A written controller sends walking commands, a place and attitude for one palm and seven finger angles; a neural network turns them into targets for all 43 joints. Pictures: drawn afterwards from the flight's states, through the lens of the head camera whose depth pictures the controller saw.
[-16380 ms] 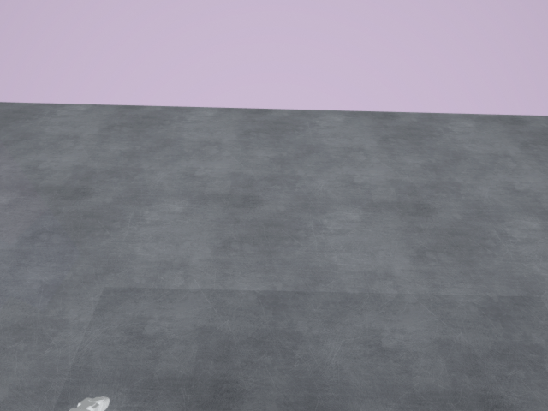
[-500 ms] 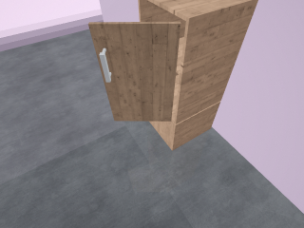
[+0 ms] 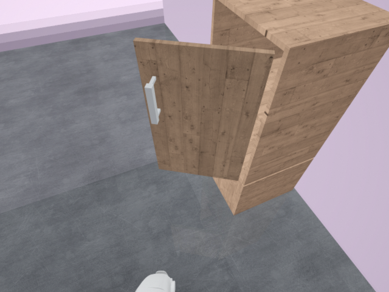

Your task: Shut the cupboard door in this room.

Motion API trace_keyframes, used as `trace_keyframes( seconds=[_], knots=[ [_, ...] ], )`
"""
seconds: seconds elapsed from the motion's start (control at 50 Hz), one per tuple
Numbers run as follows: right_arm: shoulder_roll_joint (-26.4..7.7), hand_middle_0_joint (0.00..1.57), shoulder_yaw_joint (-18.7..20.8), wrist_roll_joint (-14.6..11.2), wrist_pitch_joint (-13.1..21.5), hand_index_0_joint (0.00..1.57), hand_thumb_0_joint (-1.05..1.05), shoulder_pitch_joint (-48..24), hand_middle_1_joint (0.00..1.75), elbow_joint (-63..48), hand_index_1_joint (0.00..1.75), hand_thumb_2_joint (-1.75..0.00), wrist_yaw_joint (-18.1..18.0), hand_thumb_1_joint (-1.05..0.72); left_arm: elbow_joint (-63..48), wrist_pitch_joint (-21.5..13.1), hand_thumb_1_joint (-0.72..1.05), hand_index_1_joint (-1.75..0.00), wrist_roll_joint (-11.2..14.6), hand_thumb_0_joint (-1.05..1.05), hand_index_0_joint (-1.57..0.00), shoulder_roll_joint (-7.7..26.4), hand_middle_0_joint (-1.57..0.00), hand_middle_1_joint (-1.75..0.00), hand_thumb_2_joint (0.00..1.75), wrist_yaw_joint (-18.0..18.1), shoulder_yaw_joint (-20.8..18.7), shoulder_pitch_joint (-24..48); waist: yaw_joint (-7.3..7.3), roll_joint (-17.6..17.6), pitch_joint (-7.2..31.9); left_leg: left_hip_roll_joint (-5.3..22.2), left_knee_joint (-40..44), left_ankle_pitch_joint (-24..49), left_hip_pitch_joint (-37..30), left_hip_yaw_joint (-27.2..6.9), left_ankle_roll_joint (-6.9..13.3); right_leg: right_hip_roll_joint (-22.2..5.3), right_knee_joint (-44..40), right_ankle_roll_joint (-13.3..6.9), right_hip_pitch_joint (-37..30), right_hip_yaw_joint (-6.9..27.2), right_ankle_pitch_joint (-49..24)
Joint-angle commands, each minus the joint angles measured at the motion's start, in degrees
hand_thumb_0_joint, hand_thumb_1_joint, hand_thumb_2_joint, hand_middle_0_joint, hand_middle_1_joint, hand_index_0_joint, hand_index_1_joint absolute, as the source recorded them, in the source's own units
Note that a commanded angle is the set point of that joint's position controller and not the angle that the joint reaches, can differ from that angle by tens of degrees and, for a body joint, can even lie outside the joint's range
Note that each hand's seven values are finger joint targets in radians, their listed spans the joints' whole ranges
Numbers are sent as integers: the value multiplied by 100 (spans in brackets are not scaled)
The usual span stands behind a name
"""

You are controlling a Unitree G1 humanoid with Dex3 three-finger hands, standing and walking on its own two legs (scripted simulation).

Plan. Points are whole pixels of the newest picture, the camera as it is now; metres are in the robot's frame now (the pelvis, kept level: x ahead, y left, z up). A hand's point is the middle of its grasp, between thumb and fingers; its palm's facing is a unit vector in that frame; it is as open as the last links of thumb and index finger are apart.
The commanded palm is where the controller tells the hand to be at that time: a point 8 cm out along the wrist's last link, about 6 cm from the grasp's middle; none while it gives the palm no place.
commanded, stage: take the last steps up to it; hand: left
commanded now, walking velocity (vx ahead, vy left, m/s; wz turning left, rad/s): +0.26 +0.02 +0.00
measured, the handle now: (154, 100) +0.61 +0.20 +0.01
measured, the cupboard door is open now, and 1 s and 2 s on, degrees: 57 57 57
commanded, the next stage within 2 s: come to a stop and stand still in 0.26 s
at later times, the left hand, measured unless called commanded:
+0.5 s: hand (129, 232) +0.27 +0.21 -0.16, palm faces -0.01 -0.98 -0.21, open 7.4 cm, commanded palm none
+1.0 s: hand (97, 258) +0.20 +0.28 -0.18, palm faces +0.04 -0.97 -0.24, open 7.4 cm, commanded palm none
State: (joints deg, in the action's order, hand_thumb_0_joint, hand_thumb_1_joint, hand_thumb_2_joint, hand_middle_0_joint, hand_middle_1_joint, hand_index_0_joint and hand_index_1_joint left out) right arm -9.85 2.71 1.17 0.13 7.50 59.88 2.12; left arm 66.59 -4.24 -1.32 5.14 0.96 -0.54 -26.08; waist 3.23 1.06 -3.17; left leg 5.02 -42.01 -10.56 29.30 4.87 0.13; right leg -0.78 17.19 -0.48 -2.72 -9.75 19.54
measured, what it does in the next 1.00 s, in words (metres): walks ahead: left foot, then right foot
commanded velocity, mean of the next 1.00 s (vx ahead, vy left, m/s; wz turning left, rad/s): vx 0.00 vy -0.04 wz -0.01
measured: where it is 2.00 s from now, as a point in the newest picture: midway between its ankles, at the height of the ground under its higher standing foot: outside the picture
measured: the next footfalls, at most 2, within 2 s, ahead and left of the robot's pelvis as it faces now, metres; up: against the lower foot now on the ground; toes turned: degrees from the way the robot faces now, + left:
left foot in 0.08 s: +0.15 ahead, +0.12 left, +0.00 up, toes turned +7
right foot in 0.52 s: +0.28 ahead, -0.11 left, +0.00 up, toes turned -7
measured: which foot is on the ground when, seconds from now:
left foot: up 0.00-0.06, down 0.08-0.56, up 0.58-0.82, down 0.84-1.00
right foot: down 0.00-0.08, up 0.10-0.50, down 0.52-0.88, up 0.90-1.00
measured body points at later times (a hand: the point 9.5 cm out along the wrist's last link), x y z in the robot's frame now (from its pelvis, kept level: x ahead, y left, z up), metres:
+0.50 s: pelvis +0.17 +0.03 +0.00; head +0.19 +0.03 +0.45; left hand +0.27 +0.26 -0.15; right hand +0.15 -0.20 -0.16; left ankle +0.11 +0.12 -0.74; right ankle +0.24 -0.10 -0.73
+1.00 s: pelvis +0.15 +0.08 -0.01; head +0.13 +0.09 +0.44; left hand +0.20 +0.33 -0.16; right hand +0.23 -0.16 -0.15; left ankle +0.15 +0.17 -0.74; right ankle +0.18 -0.06 -0.71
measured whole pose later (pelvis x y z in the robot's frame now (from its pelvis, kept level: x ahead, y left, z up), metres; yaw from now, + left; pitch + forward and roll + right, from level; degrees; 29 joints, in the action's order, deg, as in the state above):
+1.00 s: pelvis +0.15 +0.08 -0.01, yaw -1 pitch -3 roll -1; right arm -10.9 1.4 2.4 -1.1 14.4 52.0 -1.0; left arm 54.4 4.4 -1.9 11.9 1.5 -2.4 -16.1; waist 0.1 0.4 0.3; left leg 1.1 -36.9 -20.3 13.5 5.2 2.7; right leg -1.2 49.1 -0.5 22.6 -0.7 23.8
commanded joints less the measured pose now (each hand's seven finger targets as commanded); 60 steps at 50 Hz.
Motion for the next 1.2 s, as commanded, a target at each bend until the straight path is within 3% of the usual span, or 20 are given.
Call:
trace_keyframes(
  seconds=[0.0, 0.04, 0.06, 0.1, 0.14, 0.2, 0.34, 0.44, 0.48, 0.54, 0.62, 0.76, 0.78, 0.8, 0.82, 0.86, 0.92, 1.06, 1.16, 1.18],
  knots=[
    [-248, 20, 40, 2, 237, 20, 0, -29, 30, -406, 30, -90, -63, -90, -157, -25, 90, -30, -2, 0, -20, 1138, -20, -30, 90, 85, -263, -204, -313, -715, -172, -363, 812, -297, -737, 257, 248, -1548, 475, -676, 270, 633, -4078],
    [-763, 20, 144, 76, 340, 20, 0, 1576, 30, 52, 30, -90, -195, -90, -245, -24, 90, -30, 65, 0, -20, 1032, -20, -30, 90, 59, -254, -125, -967, 1, 1002, 10, 1468, 865, -3406, -185, 462, -986, 2799, -310, 1335, 204, -3298],
    [-1368, 20, 285, 105, 356, 20, 0, 2058, 30, 168, 30, -90, -267, -90, -344, -22, 90, -30, 132, 0, -20, 646, -20, -30, 90, -5, -195, -448, -915, 1395, 1545, 1599, 1552, 2095, -4737, -2289, 1110, -151, 4456, -81, 3048, 33, 427],
    [-1293, 20, 282, -56, 299, 20, 0, 1719, 30, 80, 30, -90, -339, -90, -587, 32, 90, -30, 107, 0, -20, 746, -20, -30, 90, 35, -172, 368, -875, 719, 1041, 1996, 2362, 1514, -3575, -2501, 1433, -368, 5793, -129, 3696, 817, 1182],
    [-682, 20, 110, -6, 370, 20, 0, 1002, 30, -86, 30, -90, -333, -90, -555, 90, 90, -30, 26, 0, -20, 649, -20, -30, 90, -38, -239, 581, -512, 247, 53, 1519, 2740, 1186, -2268, -1692, 1155, -689, 5539, -56, 3572, 951, 416],
    [-442, 20, 15, -34, 470, 20, 0, 766, 30, -95, 30, -90, -346, -90, -465, 254, 90, -30, -13, 0, -20, 506, -20, -30, 90, -61, -247, 214, -147, 470, 128, 1064, 2929, 1690, -1740, -871, 968, -697, 4895, 67, 3024, 826, -18],
    [-563, 20, 68, -8, 447, 20, 0, 1017, 30, -79, 30, -90, -348, -90, -891, 374, 90, -30, -6, 0, -20, 584, -20, -30, 90, -80, -243, 1016, -187, 315, 27, 1001, 2882, 2419, -2155, -457, 1021, -632, 3336, 174, 3197, 731, -631],
    [-593, 20, 20, -3, 270, 20, 0, 1041, 30, 119, 30, -90, -426, -90, -875, 366, 90, -30, 11, 0, -20, 691, -20, -30, 90, 42, -152, 1075, -158, 455, 118, 795, 1843, 3782, -2262, -281, 574, -320, 1434, 129, 1845, 529, -1159],
    [-456, 20, 32, -74, 198, 20, 0, 1170, 30, 165, 30, -90, -424, -90, -765, 313, 90, -30, -2, 0, -20, 1160, -20, -30, 90, 104, -211, 729, -85, -20, 450, 316, 1186, 2403, -1882, -128, 135, -737, 928, 21, 857, 983, -3908],
    [-275, 20, 128, -143, -71, 20, 0, 1391, 30, 119, 30, -90, -430, -90, -759, 304, 90, -30, 31, 0, -20, 1741, -20, -30, 90, 165, -372, 570, -66, -1248, 906, -506, -798, -2450, -888, 6, -214, -2428, 1067, -1372, 149, 2125, -7488],
    [-276, 20, 161, -134, -210, 20, 0, 916, 30, -79, 30, -90, -424, -90, -1098, 475, 90, -30, -27, 0, -20, 1609, -20, -30, 90, 259, -443, 1387, -150, -726, 776, -382, -2180, -2468, -556, -730, -179, -2241, 833, -1365, 930, 1796, -5550],
    [-150, 20, 131, -84, -193, 20, 0, 1347, 30, -161, 30, -90, -320, -90, -1406, 584, 90, -30, -90, 0, -20, 1553, -20, -30, 90, 169, -482, 1839, -438, -1276, 775, -491, -9, -1287, -1515, -115, -204, -1482, 622, -727, 1943, 1407, -1942],
    [-700, 20, 226, -167, -16, 20, 0, 1633, 30, -476, 30, -90, -324, -90, -1482, 527, 90, -30, -41, 0, -20, 1679, -20, -30, 90, 399, -400, 1789, -858, -490, 2134, -310, 1365, -942, -1660, 88, -279, -1510, 1713, -507, 485, 1615, -4029],
    [-630, 20, 114, -146, 53, 20, 0, 1250, 30, -634, 30, -90, -337, -90, -1523, 571, 90, -30, 71, 0, -20, 1431, -20, -30, 90, 419, -308, 1604, -575, 454, 1830, -109, 1941, 371, -1762, -5, -259, -1157, 2242, -355, 549, 976, -3608],
    [-857, 20, 128, -43, 126, 20, 0, 1066, 30, -867, 30, -90, -380, -90, -1541, 620, 90, -30, 81, 0, -20, 1013, -20, -30, 90, 362, -215, 1078, -347, 1647, 1656, 747, 1911, 2045, -1821, -1210, 96, -606, 2539, -35, 1435, 774, -1137],
    [-1100, 20, 181, 83, 3, 20, 0, 694, 30, -1117, 30, -90, -413, -90, -1578, 777, 90, -30, -44, 0, -20, 926, -20, -30, 90, 214, -197, 1316, -433, 1467, 312, 1125, 2347, 992, -986, -1620, 524, -39, 3008, 14, 2328, 590, 786],
    [-1173, 20, 125, 147, -55, 20, 0, 431, 30, -1203, 30, -90, -398, -90, -1666, 753, 90, -30, -70, 0, -20, 925, -20, -30, 90, 35, -248, 1117, -280, 573, -776, 1026, 2638, -1029, -154, -1555, 794, 10, 3646, -61, 2760, 934, 496],
    [-1330, 20, 210, 115, -48, 20, 0, 806, 30, -1201, 30, -90, -425, -90, -1885, 618, 90, -30, -87, 0, -20, 939, -20, -30, 90, -109, -294, 462, -320, 310, -73, 979, 2345, -1811, -975, -1600, 728, 188, 1275, -186, 1964, 781, -103],
    [-652, 20, -13, 21, -44, 20, 0, 920, 30, -1152, 30, -90, -373, -90, -1861, 443, 90, -30, -57, 0, -20, 1380, -20, -30, 90, 14, -315, 346, -354, -1479, 8, -530, 248, -1646, -627, -92, 170, -1112, -572, -1056, 1915, 3029, 1590],
    [-646, 20, -14, 10, -46, 20, 0, 939, 30, -1088, 30, -90, -360, -90, -1869, 428, 90, -30, -39, 0, -20, 1352, -20, -30, 90, 56, -322, 427, -370, -1206, -86, -498, -179, -1610, -668, -246, 157, -1225, -656, -1236, 2041, 3086, 1344]
  ],
)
